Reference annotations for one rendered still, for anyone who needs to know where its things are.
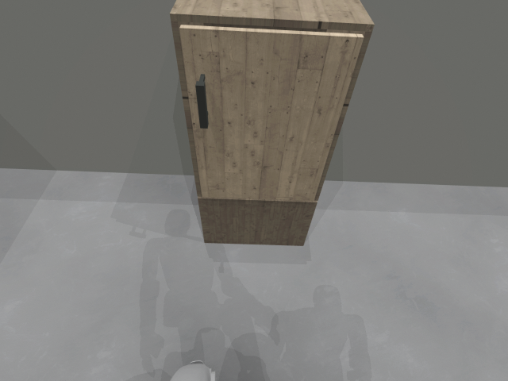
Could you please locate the handle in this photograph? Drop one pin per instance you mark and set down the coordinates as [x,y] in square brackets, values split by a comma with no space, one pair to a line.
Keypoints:
[201,99]

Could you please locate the robot left thigh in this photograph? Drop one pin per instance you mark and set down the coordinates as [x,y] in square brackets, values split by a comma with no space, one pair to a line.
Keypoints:
[194,372]

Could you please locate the cupboard door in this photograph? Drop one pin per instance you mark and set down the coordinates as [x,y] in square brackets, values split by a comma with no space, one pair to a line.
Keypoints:
[274,98]

